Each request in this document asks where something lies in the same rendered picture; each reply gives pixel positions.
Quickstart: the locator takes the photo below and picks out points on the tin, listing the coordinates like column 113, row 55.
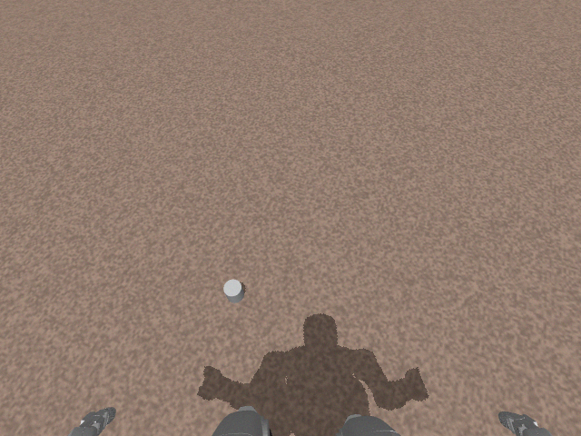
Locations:
column 233, row 291

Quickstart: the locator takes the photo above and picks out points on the left robot hand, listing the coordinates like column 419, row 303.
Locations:
column 94, row 422

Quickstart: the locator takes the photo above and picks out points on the right robot hand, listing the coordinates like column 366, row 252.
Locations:
column 521, row 425

